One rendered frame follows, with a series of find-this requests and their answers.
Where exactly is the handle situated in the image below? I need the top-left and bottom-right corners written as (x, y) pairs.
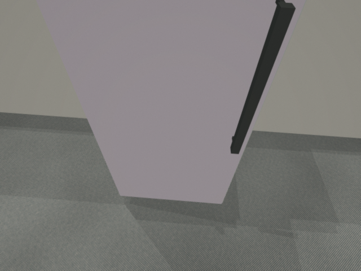
top-left (230, 0), bottom-right (296, 154)

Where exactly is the fridge door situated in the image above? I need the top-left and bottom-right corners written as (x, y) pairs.
top-left (36, 0), bottom-right (306, 204)

